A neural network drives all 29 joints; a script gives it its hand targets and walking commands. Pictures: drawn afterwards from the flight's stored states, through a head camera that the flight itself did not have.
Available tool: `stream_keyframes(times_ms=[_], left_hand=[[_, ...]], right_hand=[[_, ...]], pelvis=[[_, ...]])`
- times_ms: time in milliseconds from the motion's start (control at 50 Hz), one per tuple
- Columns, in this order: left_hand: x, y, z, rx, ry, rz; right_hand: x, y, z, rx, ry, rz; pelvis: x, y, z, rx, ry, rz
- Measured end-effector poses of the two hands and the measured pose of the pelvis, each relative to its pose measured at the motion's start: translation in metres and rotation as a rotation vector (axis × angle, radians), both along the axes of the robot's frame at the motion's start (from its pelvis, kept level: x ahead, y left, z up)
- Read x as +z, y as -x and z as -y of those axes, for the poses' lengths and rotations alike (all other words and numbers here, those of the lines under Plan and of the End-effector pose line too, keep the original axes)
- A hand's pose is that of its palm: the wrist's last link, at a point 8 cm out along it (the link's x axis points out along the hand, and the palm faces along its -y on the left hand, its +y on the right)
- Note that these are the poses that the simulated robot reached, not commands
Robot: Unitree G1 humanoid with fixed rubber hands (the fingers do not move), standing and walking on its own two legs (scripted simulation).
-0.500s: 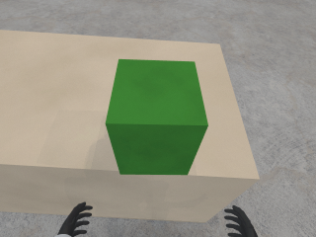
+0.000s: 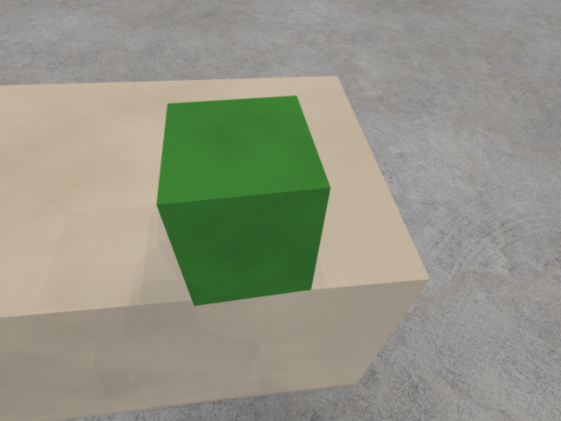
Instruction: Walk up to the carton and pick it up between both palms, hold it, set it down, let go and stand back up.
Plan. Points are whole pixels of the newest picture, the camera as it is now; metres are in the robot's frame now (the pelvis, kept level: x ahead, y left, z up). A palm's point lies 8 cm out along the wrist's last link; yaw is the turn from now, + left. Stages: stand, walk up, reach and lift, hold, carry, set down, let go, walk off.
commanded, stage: stand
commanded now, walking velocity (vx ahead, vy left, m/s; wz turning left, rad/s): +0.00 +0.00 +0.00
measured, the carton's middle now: (244, 203) +0.42 +0.06 +0.07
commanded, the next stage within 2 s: none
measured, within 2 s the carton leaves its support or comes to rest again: neither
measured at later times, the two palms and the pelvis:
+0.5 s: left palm out of the picture -0.04 +0.23 -0.13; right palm out of the picture -0.04 -0.18 -0.13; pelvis -0.02 +0.02 +0.02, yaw -1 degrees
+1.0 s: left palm out of the picture -0.05 +0.21 -0.13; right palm out of the picture -0.06 -0.18 -0.13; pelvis -0.02 +0.02 +0.02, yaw -2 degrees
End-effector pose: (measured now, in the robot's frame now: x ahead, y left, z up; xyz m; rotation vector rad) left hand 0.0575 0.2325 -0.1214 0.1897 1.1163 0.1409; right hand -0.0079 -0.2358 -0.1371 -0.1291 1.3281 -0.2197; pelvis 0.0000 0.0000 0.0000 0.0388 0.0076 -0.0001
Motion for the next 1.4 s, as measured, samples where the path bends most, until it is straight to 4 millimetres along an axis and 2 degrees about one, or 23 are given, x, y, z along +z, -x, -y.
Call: stream_keyframes(times_ms=[120,260,380,540,640,720,840,1100,1400], left_hand=[[0.007,0.021,0.01,0.012,0.008,-0.028],[0.001,0.049,0.003,0.057,0.052,-0.108],[-0.004,0.072,0.002,0.061,0.078,-0.177],[-0.005,0.104,0.008,0.075,0.083,-0.269],[-0.004,0.116,0.014,0.079,0.084,-0.307],[-0.004,0.118,0.017,0.075,0.083,-0.32],[-0.005,0.11,0.021,0.068,0.088,-0.309],[-0.006,0.101,0.016,0.062,0.071,-0.306],[-0.005,0.1,0.017,0.071,0.075,-0.313]], right_hand=[[-0.002,0.008,-0.013,-0.009,-0.054,-0.025],[0.013,0.021,-0.031,-0.013,-0.048,-0.014],[0.016,0.032,-0.044,-0.021,-0.047,-0.037],[0.01,0.032,-0.057,-0.022,-0.077,-0.046],[0.006,0.03,-0.059,-0.023,-0.09,-0.049],[0.005,0.031,-0.057,-0.028,-0.091,-0.053],[0.005,0.04,-0.054,-0.035,-0.085,-0.073],[0.005,0.057,-0.057,-0.05,-0.092,-0.116],[0.006,0.053,-0.057,-0.039,-0.091,-0.117]], pelvis=[[0.009,0.009,-0.004,-0.007,0.03,0.007],[0.019,0.016,-0.013,-0.025,0.039,0.013],[0.021,0.02,-0.02,-0.025,0.033,0.011],[0.021,0.021,-0.025,-0.023,0.025,0.016],[0.021,0.021,-0.025,-0.025,0.026,0.019],[0.02,0.022,-0.024,-0.026,0.026,0.018],[0.02,0.023,-0.022,-0.03,0.025,0.019],[0.02,0.024,-0.019,-0.03,0.025,0.027],[0.021,0.023,-0.018,-0.029,0.023,0.025]])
